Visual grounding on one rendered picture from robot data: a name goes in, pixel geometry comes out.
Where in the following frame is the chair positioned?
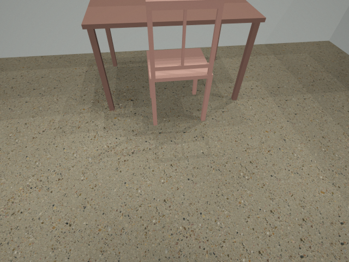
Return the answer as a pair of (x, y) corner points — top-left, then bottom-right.
(146, 0), (225, 126)

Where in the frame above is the table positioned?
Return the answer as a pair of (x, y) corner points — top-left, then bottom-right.
(81, 0), (266, 111)

